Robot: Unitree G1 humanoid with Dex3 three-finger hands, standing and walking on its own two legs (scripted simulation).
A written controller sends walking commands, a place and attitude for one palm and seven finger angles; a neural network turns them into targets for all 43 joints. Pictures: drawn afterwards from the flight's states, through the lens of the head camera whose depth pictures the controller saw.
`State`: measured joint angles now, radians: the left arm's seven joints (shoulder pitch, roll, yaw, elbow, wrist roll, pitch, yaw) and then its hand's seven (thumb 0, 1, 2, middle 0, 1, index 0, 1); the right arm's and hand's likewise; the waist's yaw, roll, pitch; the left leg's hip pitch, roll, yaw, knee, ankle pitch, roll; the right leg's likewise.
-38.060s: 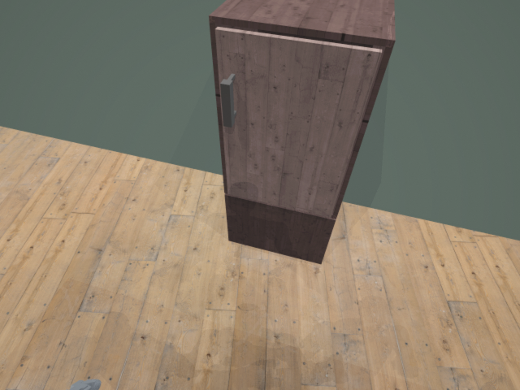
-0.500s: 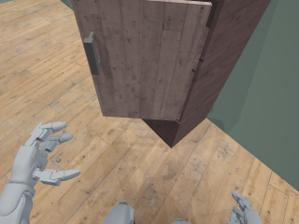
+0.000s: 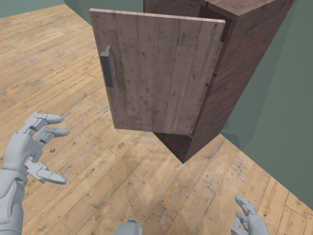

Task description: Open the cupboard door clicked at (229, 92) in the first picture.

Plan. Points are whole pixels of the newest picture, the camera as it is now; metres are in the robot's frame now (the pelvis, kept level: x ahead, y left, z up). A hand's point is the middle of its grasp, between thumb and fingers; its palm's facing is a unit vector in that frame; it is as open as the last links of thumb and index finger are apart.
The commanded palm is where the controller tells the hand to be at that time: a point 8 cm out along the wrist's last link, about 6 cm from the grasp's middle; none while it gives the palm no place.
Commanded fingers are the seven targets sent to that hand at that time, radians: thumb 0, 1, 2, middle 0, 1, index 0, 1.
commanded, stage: raise the hand with hooked fingers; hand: left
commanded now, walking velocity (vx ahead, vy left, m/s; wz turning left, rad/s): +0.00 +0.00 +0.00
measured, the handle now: (109, 66) +0.62 +0.22 +0.06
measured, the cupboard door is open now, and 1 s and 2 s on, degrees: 46 46 46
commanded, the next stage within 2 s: move the hooked fingers beside the handle in 0.58 s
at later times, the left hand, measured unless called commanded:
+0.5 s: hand (61, 147) +0.29 +0.25 +0.08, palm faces +0.02 -1.00 -0.03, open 14.0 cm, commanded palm +0.26 +0.30 +0.08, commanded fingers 0.00 -0.50 0.30 -0.30 -1.20 -0.30 -1.20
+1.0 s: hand (69, 126) +0.34 +0.25 +0.08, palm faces +0.00 -1.00 -0.01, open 14.0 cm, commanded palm +0.33 +0.30 +0.07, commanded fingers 0.00 -0.50 0.30 -0.30 -1.20 -0.30 -1.20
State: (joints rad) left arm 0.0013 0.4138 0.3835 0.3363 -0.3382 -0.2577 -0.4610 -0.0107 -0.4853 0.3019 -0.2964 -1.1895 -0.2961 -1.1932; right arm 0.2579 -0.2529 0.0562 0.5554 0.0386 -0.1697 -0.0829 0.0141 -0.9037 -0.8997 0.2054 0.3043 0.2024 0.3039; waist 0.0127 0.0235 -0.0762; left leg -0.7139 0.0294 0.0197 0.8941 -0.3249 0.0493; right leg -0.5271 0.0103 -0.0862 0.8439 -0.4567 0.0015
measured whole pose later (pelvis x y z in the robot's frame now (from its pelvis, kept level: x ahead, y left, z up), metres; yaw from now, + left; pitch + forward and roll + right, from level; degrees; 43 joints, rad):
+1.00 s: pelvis +0.00 -0.02 -0.01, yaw +0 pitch +10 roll -3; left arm -0.31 0.47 0.41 0.65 -0.31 -0.27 -0.51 -0.01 -0.50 0.30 -0.30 -1.20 -0.30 -1.20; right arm 0.27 -0.27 0.05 0.60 0.04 -0.15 -0.10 0.01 -0.91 -0.90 0.20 0.30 0.20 0.30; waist -0.01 0.02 -0.08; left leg -0.78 0.05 0.01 0.93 -0.33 0.03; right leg -0.60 0.03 -0.09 0.89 -0.47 -0.02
